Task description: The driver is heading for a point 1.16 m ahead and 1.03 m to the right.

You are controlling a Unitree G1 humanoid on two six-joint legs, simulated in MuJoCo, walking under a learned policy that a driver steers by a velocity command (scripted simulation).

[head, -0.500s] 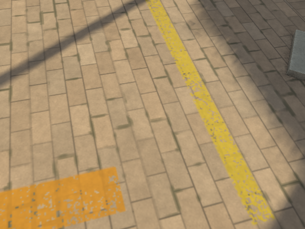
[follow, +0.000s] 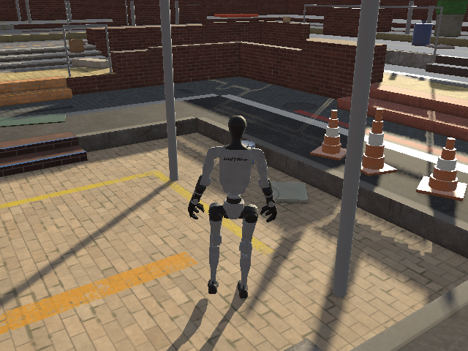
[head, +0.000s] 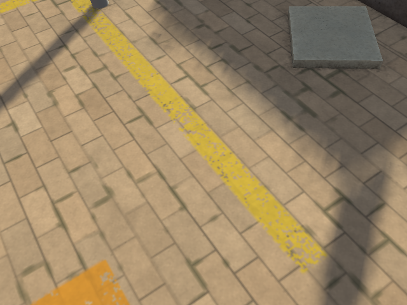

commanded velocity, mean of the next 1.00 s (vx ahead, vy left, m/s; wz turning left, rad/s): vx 0.22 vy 0.00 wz -0.59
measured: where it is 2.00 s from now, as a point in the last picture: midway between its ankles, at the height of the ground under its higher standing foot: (385, 281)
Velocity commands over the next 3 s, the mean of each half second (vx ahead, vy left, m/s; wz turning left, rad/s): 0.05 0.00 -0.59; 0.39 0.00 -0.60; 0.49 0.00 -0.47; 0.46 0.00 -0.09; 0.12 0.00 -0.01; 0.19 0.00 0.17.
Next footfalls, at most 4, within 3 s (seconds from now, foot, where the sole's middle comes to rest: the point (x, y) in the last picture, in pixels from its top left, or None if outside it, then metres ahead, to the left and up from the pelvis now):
0.26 left None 0.05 0.12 -0.78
0.78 right None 0.07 -0.15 -0.78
1.26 left None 0.44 -0.25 -0.78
1.76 right None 0.45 -0.59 -0.78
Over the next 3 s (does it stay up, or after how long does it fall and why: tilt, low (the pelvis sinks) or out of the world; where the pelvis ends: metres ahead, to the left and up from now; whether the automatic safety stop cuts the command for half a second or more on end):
stays up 0.64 -0.66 0.00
